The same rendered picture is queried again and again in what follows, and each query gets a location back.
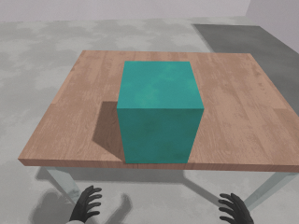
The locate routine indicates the robot right hand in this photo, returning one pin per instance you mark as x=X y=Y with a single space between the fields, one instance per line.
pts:
x=240 y=212

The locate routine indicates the table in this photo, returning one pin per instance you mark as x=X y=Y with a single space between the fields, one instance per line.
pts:
x=247 y=125

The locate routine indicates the carton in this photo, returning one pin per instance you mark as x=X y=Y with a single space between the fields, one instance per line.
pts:
x=159 y=111

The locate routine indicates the robot left hand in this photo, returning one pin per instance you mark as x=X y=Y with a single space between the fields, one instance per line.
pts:
x=82 y=207

